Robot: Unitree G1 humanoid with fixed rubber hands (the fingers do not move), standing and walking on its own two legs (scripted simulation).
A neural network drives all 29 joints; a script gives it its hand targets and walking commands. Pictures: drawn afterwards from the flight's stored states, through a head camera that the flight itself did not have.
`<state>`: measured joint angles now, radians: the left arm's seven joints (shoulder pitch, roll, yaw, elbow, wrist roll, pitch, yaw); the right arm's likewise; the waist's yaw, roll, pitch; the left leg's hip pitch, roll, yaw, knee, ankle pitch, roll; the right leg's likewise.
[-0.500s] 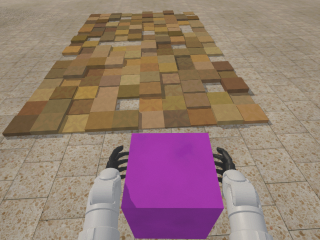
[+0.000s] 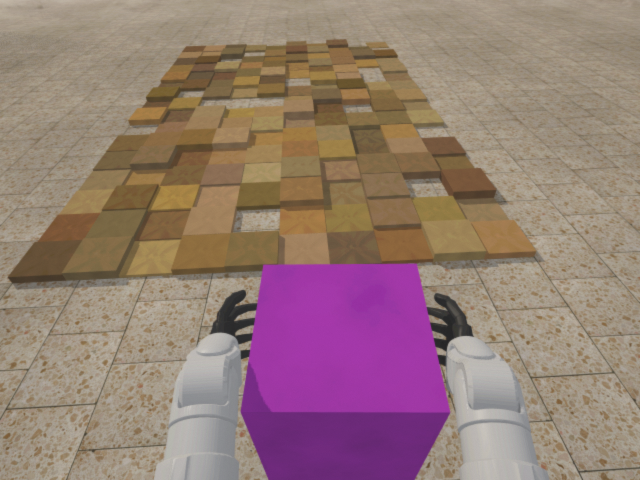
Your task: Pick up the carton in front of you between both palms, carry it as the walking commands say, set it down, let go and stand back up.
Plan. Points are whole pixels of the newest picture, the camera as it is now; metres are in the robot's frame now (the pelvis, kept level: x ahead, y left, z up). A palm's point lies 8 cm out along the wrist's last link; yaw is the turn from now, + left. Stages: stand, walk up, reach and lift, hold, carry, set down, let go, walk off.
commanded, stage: hold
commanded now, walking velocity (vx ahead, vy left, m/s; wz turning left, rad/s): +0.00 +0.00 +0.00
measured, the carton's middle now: (340, 376) +0.29 +0.00 -0.02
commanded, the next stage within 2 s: carry in 1.02 s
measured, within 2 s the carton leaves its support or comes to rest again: neither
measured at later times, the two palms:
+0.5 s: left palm (225, 343) +0.29 +0.15 +0.05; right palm (458, 346) +0.29 -0.15 +0.05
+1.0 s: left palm (225, 344) +0.29 +0.15 +0.05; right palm (458, 348) +0.28 -0.15 +0.05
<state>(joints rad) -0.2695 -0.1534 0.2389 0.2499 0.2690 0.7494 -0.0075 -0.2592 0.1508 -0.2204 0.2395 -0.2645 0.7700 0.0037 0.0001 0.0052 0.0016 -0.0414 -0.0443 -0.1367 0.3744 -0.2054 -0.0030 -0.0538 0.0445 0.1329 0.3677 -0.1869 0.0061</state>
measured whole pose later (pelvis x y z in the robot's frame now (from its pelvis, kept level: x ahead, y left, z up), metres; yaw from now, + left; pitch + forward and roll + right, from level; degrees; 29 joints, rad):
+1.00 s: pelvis +0.00 +0.00 +0.00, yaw +0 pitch -7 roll +0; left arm -0.27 -0.15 0.23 0.24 0.27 0.75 -0.01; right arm -0.25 0.15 -0.22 0.22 -0.27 0.77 0.00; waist 0.00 0.00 0.01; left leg -0.04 -0.04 -0.13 0.37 -0.20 0.00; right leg -0.05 0.04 0.13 0.36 -0.19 0.01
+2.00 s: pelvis +0.41 +0.08 +0.00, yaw -1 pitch +5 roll -1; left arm -0.19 -0.14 0.13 -0.32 0.10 1.20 0.10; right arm -0.17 0.14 -0.11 -0.32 -0.10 1.20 -0.10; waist -0.02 0.00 -0.03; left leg -0.30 0.03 0.24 0.40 -0.19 0.08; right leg -0.51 -0.09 -0.08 1.09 -0.31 -0.01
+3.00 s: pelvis +1.05 +0.10 -0.01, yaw +1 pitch +6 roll -2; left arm -0.80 0.02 0.24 0.11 0.05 1.22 0.14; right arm -0.77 -0.01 -0.22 0.11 -0.02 1.21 -0.15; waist -0.06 0.00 0.11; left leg -0.40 0.00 0.16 0.53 -0.24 0.11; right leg -0.65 -0.03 -0.02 1.28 -0.36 -0.06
